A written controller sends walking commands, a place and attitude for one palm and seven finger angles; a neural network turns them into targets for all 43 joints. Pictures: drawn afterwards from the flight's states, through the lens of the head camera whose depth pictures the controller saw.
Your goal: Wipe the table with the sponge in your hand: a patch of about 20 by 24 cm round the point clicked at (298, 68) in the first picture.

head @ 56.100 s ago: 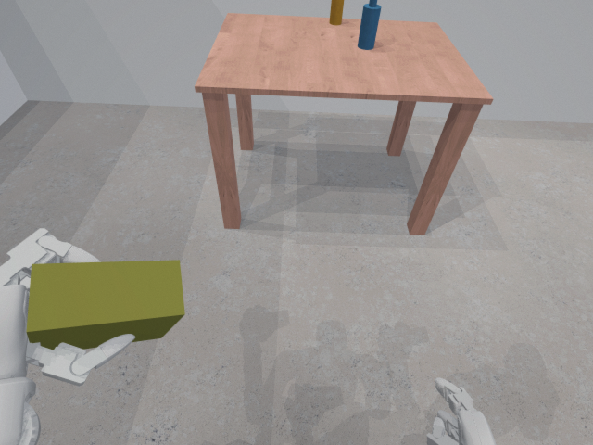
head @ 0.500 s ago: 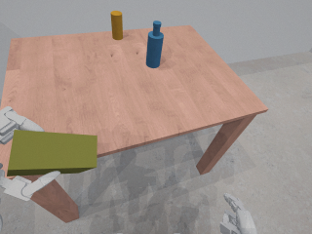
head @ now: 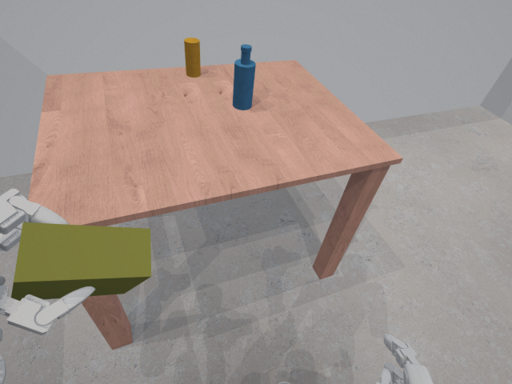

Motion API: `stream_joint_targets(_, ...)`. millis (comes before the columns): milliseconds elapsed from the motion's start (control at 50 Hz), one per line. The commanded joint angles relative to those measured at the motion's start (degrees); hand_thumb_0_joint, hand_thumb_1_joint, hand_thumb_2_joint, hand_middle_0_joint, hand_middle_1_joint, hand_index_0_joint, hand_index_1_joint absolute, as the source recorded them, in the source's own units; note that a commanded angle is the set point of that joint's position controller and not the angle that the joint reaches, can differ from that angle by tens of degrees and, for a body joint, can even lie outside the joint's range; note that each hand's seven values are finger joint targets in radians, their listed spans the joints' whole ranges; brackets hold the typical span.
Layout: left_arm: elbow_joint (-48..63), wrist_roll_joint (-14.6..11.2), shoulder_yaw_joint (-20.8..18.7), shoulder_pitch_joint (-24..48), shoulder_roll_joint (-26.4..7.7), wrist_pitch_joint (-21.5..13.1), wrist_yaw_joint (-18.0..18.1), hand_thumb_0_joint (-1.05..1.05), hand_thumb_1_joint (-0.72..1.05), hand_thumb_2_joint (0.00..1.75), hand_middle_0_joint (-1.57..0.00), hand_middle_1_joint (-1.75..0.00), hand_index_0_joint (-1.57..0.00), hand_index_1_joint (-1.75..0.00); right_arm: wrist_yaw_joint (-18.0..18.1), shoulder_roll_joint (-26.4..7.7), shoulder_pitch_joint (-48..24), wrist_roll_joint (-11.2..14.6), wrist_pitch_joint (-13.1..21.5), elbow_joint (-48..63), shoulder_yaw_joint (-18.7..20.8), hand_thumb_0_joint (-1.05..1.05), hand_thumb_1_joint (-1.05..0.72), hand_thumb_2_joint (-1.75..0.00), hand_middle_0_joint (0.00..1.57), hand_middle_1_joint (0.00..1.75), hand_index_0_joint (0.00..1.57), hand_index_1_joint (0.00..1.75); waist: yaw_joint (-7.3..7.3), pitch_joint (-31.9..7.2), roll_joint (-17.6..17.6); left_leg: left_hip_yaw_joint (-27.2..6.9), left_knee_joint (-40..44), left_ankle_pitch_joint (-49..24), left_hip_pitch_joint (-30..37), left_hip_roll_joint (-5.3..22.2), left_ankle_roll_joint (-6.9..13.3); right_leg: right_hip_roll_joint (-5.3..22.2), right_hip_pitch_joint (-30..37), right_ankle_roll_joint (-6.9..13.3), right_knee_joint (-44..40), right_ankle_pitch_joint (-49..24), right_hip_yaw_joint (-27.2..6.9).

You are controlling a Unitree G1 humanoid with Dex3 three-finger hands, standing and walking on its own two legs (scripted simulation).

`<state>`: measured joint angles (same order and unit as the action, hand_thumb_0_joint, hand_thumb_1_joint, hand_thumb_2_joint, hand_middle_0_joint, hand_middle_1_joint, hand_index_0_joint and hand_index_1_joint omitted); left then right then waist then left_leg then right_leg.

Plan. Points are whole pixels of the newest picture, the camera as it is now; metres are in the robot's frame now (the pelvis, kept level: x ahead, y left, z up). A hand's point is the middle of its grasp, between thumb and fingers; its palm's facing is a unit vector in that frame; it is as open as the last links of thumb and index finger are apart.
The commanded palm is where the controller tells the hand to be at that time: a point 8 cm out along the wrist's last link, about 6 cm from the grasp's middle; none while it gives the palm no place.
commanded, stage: stop stepping back and stand still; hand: left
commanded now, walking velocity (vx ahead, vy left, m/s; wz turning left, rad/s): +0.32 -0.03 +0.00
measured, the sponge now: (101, 263) +0.23 +0.20 +0.13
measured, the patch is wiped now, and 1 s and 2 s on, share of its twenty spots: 1.00 1.00 1.00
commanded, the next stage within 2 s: stand and wait in 0.68 s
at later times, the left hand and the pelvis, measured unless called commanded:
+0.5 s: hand (22, 328) +0.14 +0.23 +0.17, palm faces +0.42 -0.82 -0.38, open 10.2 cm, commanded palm +0.09 +0.26 +0.19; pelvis -0.07 -0.02 +0.01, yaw +1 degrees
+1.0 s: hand (41, 313) +0.15 +0.22 +0.17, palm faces +0.38 -0.86 -0.34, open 10.2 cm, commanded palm +0.10 +0.26 +0.19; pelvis -0.05 -0.02 +0.02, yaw +1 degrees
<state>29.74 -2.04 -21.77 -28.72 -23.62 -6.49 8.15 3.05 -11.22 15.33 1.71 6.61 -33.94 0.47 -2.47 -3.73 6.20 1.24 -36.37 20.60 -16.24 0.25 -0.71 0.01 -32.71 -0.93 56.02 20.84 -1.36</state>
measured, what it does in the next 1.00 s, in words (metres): steps on the spot: right foot, then right foot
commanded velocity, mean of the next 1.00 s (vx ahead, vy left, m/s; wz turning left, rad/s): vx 0.08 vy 0.01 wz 0.00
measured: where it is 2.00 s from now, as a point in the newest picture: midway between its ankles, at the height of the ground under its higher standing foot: outside the picture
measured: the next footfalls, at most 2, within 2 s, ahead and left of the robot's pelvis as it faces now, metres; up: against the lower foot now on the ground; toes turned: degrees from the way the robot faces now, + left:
right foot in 0.08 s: +0.08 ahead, -0.10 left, +0.00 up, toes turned +0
right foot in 0.50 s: +0.01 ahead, -0.13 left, +0.00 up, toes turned -2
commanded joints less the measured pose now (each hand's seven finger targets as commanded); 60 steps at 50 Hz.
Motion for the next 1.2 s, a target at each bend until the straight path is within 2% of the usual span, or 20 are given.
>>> stream_joint_targets(0, 11.0, -0.5, -2.9, 8.5, -6.7, -4.3, 0.1, 0.0, 0.1, 1.3, -1.2, -1.6, -1.2, -1.6, -0.3, -9.8, -7.9, -0.3, 3.4, 6.4, 1.5, 0.0, -0.9, -0.9, 0.2, 0.3, 0.2, 0.3, 2.36, 3.4, -16.0, -11.2, 15.4, 12.2, -12.8, 12.4, 8.0, 0.6, 16.3, 0.5, -17.0, 0.2, 2.3)
stream_joint_targets(40, 9.5, 0.1, -1.2, 11.1, -5.6, -3.8, -0.2, 0.0, 0.1, 1.3, -1.2, -1.6, -1.2, -1.6, 0.2, -10.1, -8.1, -0.6, 2.8, 6.7, 1.5, 0.0, -0.9, -0.9, 0.2, 0.3, 0.2, 0.3, 2.78, 2.1, -8.2, -5.5, 1.4, 17.3, -15.7, 5.3, 5.8, -0.7, 24.6, 1.2, -29.3, -3.3, 3.9)
stream_joint_targets(80, 9.3, 0.0, -2.5, 13.6, -8.3, -3.8, -0.7, 0.0, 0.1, 1.3, -1.2, -1.6, -1.2, -1.6, 0.3, -9.3, -9.9, -0.7, 2.2, 7.6, 1.7, 0.0, -0.9, -0.9, 0.2, 0.3, 0.2, 0.3, 1.69, 1.7, 6.2, -0.5, -27.1, 11.2, -16.6, -1.9, 3.2, 16.2, 16.2, 9.9, -43.0, 7.1, -22.8)
stream_joint_targets(100, 9.7, -0.7, -1.7, 14.7, -7.6, -4.1, -0.9, 0.0, 0.1, 1.3, -1.2, -1.6, -1.2, -1.6, 0.0, -8.5, -7.6, -0.3, 1.7, 5.2, 2.1, 0.0, -0.9, -0.9, 0.2, 0.3, 0.2, 0.3, 1.25, -0.9, 10.2, -3.6, -33.0, 7.7, -13.3, -0.6, 2.7, 18.7, 10.4, 11.2, -47.8, 19.0, -29.9)
stream_joint_targets(220, 13.8, -1.2, -3.2, 8.2, -8.2, -3.7, 0.7, 0.0, 0.1, 1.3, -1.2, -1.6, -1.2, -1.6, 1.3, -6.0, -8.9, -1.3, 0.9, 5.2, -0.8, 0.0, -0.9, -0.9, 0.2, 0.3, 0.2, 0.3, 0.4, -1.4, -6.3, 1.3, 4.5, 7.9, 7.0, 1.1, 4.9, 9.7, -1.6, 6.5, -33.9, 19.8, -6.4)
stream_joint_targets(260, 15.7, -1.2, -4.7, 9.1, -8.8, -4.1, 1.6, 0.0, 0.1, 1.3, -1.2, -1.6, -1.2, -1.6, 1.7, -8.8, -8.7, -1.2, 2.1, 6.9, 0.2, 0.0, -0.9, -0.9, 0.2, 0.3, 0.2, 0.3, 0.88, -1.8, -25.8, -18.7, 22.0, 18.1, 3.2, 13.0, 10.5, -3.0, 2.0, 1.4, -6.0, 8.8, 5.9)
stream_joint_targets(280, 15.3, -0.9, -6.6, 9.7, -11.0, -4.3, 2.0, 0.0, 0.1, 1.3, -1.2, -1.6, -1.2, -1.6, 1.9, -8.3, -8.7, -0.9, 2.7, 8.4, 1.0, 0.0, -0.9, -0.9, 0.2, 0.3, 0.2, 0.3, 0.99, -3.1, -25.3, -24.1, 25.3, 17.0, 0.7, 17.7, 13.6, -3.0, 0.6, 0.2, 6.7, 8.6, 3.5)
stream_joint_targets(320, 8.8, -0.3, -4.4, 8.9, -8.1, -3.2, 0.9, 0.0, 0.1, 1.3, -1.2, -1.6, -1.2, -1.6, -0.1, -6.8, -7.3, -0.3, 3.3, 5.3, 0.5, 0.0, -0.9, -0.9, 0.2, 0.3, 0.2, 0.3, 0.67, 4.2, -15.8, -22.8, 24.5, 15.5, -4.5, 16.6, 14.1, 0.9, -5.0, 0.5, 12.4, 3.4, -1.1)
stream_joint_targets(440, 7.0, -0.8, -1.0, 8.5, -5.0, -2.6, 0.3, 0.0, 0.1, 1.3, -1.2, -1.6, -1.2, -1.6, 0.5, -8.9, -9.1, -0.8, 2.9, 6.9, 0.3, 0.0, -0.9, -0.9, 0.2, 0.3, 0.2, 0.3, 3.09, 2.1, -13.5, -8.8, 14.4, 16.7, -11.4, 9.2, 6.6, -2.1, 24.6, 1.5, -28.3, -1.1, 7.5)
stream_joint_targets(460, 7.0, -0.4, -0.8, 8.7, -5.1, -2.6, 0.1, 0.0, 0.1, 1.3, -1.2, -1.6, -1.2, -1.6, 0.5, -8.9, -8.9, -0.9, 2.5, 7.0, 0.8, 0.0, -0.9, -0.9, 0.2, 0.3, 0.2, 0.3, 3.23, 1.2, -6.7, -4.4, 3.8, 13.4, -13.6, 5.4, 5.4, 0.0, 28.2, 3.0, -33.2, -3.9, 4.6)
stream_joint_targets(480, 6.9, -0.1, -0.8, 8.3, -5.9, -2.6, -0.3, 0.0, 0.1, 1.3, -1.2, -1.6, -1.2, -1.6, 0.3, -8.4, -9.4, -0.8, 2.1, 7.3, 1.1, 0.0, -0.9, -0.9, 0.2, 0.3, 0.2, 0.3, 2.69, 1.0, 0.2, -0.2, -10.5, 9.6, -15.6, 0.9, 3.7, 8.4, 26.4, 6.8, -38.4, -0.9, -7.3)
stream_joint_targets(500, 11.4, -1.0, -1.5, 12.6, -7.8, -3.3, -0.4, 0.0, 0.1, 1.3, -1.2, -1.6, -1.2, -1.6, 0.3, -7.0, -10.6, -0.3, 1.9, 7.9, 0.9, 0.0, -0.9, -0.9, 0.2, 0.3, 0.2, 0.3, 2.2, -0.1, 5.3, 0.1, -21.3, 6.1, -15.5, -0.2, 2.7, 17.6, 22.5, 10.8, -44.4, 1.1, -21.5)
stream_joint_targets(520, 10.7, -1.2, -2.2, 13.0, -7.8, -3.7, -0.1, 0.0, 0.1, 1.3, -1.2, -1.6, -1.2, -1.6, 0.2, -7.0, -8.4, -0.2, 2.1, 5.9, 1.5, 0.0, -0.9, -0.9, 0.2, 0.3, 0.2, 0.3, 2.12, -1.5, 7.1, -3.0, -25.4, 5.0, -14.9, 1.0, 2.2, 19.7, 19.7, 12.4, -46.5, 7.3, -25.2)
stream_joint_targets(580, 13.3, -1.5, -3.3, 13.3, -8.7, -4.2, 0.1, 0.0, 0.1, 1.3, -1.2, -1.6, -1.2, -1.6, 0.5, -6.2, -9.3, -0.6, 1.1, 5.7, 0.9, 0.0, -0.9, -0.9, 0.2, 0.3, 0.2, 0.3, 0.88, 1.9, -2.5, -5.0, -11.4, 3.1, -3.3, 5.0, 3.1, 17.8, 8.5, 10.7, -42.5, 5.2, -15.5)
stream_joint_targets(620, 13.1, -1.3, -2.8, 10.4, -7.5, -4.2, 1.3, 0.0, 0.1, 1.3, -1.2, -1.6, -1.2, -1.6, 1.6, -5.8, -10.2, -1.3, 1.0, 6.1, 0.2, 0.0, -0.9, -0.9, 0.2, 0.3, 0.2, 0.3, 0.72, 0.5, -7.6, -0.6, 4.6, 0.2, 6.6, 2.3, 3.4, 11.5, 7.0, 7.6, -36.8, 9.0, -7.7)
stream_joint_targets(680, 12.9, -1.7, -3.2, 7.2, -6.8, -4.2, 2.7, 0.0, 0.1, 1.3, -1.2, -1.6, -1.2, -1.6, 2.5, -8.8, -10.4, -0.8, 1.7, 9.0, 1.3, 0.0, -0.9, -0.9, 0.2, 0.3, 0.2, 0.3, 2.5, -1.8, -18.9, -15.7, 17.8, -1.4, 4.1, 11.5, 7.1, 0.5, 14.4, 1.6, -22.3, -4.0, 2.4)
stream_joint_targets(720, 11.0, -1.5, -3.2, 6.4, -6.3, -3.7, 2.3, 0.0, 0.1, 1.3, -1.2, -1.6, -1.2, -1.6, 2.1, -7.4, -11.2, -0.4, 1.9, 8.3, 0.7, 0.0, -0.9, -0.9, 0.2, 0.3, 0.2, 0.3, 2.67, 0.6, -14.8, -13.0, 18.5, 6.8, -3.6, 9.3, 5.6, 0.5, 19.4, 0.6, -27.4, -2.7, 1.6)
stream_joint_targets(800, 10.6, -1.5, -2.2, 6.4, -6.0, -4.3, 1.5, 0.0, 0.1, 1.3, -1.2, -1.6, -1.2, -1.6, 1.3, -7.5, -10.6, -0.9, 2.5, 7.8, 1.1, 0.0, -0.9, -0.9, 0.2, 0.3, 0.2, 0.3, 2.02, -0.5, -3.9, -4.7, 6.4, -4.9, -0.9, 3.2, 2.8, 7.5, 20.2, 3.7, -37.3, -7.4, -8.2)
stream_joint_targets(900, 12.2, -1.4, -2.1, 5.5, -6.1, -4.6, 1.7, 0.0, 0.1, 1.3, -1.2, -1.6, -1.2, -1.6, 1.2, -7.4, -10.8, -1.2, 2.4, 8.0, 0.9, 0.0, -0.9, -0.9, 0.2, 0.3, 0.2, 0.3, 2.44, -2.5, -10.7, -5.7, 12.0, -14.6, 4.3, 5.1, 2.7, 5.2, 22.0, 2.8, -33.2, -16.6, -3.4)
stream_joint_targets(1180, 10.9, -1.8, -2.0, 6.6, -6.1, -3.8, 1.3, 0.0, 0.1, 1.3, -1.2, -1.6, -1.2, -1.6, 1.3, -7.4, -11.9, -1.1, 0.5, 9.3, 0.7, 0.0, -0.9, -0.9, 0.2, 0.3, 0.2, 0.3, 2.76, -3.1, -9.1, -5.3, 13.6, -15.9, 4.8, 4.8, 2.1, 3.8, 24.4, 1.9, -34.5, -19.4, -1.7)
